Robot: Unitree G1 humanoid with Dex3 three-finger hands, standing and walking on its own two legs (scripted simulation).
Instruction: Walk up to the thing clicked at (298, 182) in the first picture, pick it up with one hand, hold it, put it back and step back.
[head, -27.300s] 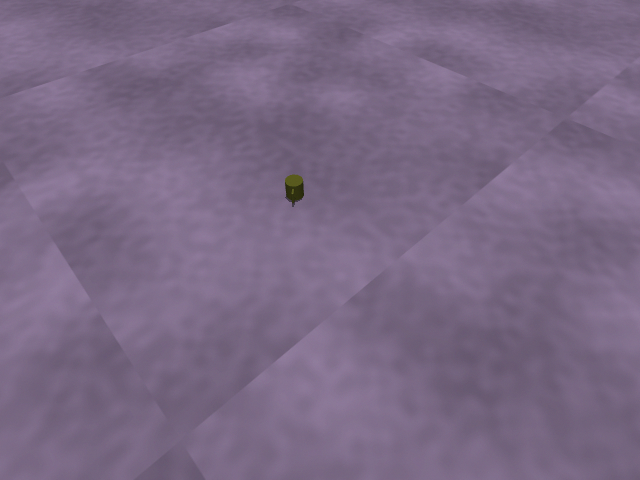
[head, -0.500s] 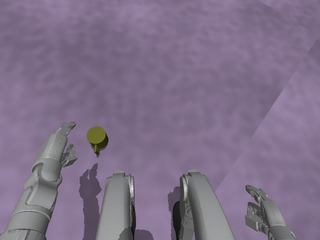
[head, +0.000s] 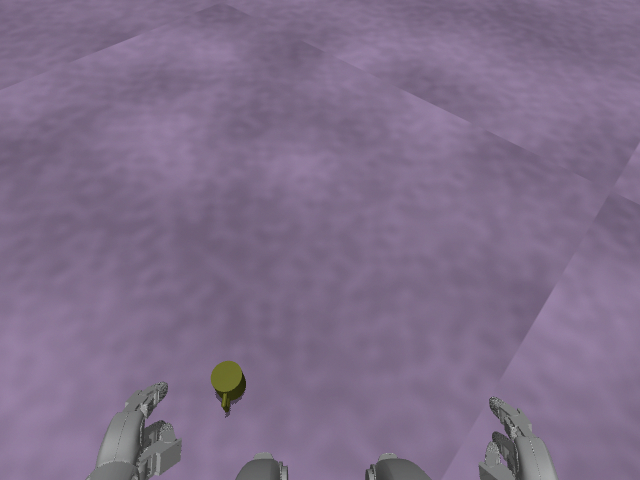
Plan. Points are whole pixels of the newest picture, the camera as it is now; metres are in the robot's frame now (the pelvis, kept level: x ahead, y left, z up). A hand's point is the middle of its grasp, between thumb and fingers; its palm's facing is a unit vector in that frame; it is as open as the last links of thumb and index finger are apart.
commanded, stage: home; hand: left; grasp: from above
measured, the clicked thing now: (228, 387) +0.44 +0.23 -0.65
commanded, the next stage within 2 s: none
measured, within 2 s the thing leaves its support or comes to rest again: neither
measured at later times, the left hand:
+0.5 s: hand (165, 467) +0.18 +0.18 -0.02, palm faces +0.07 -0.98 -0.19, open 7.4 cm
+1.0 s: hand (164, 464) +0.18 +0.18 -0.02, palm faces +0.05 -0.98 -0.20, open 7.4 cm
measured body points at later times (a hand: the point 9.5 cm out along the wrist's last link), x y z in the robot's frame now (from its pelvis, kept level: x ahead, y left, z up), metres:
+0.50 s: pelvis +0.02 +0.00 +0.03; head +0.04 +0.01 +0.48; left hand +0.17 +0.23 -0.01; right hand +0.20 -0.24 -0.03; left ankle +0.03 +0.11 -0.65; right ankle +0.01 -0.12 -0.65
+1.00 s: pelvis +0.02 +0.00 +0.03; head +0.04 +0.01 +0.48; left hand +0.17 +0.23 -0.01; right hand +0.18 -0.24 -0.04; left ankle +0.03 +0.11 -0.65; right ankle +0.01 -0.12 -0.65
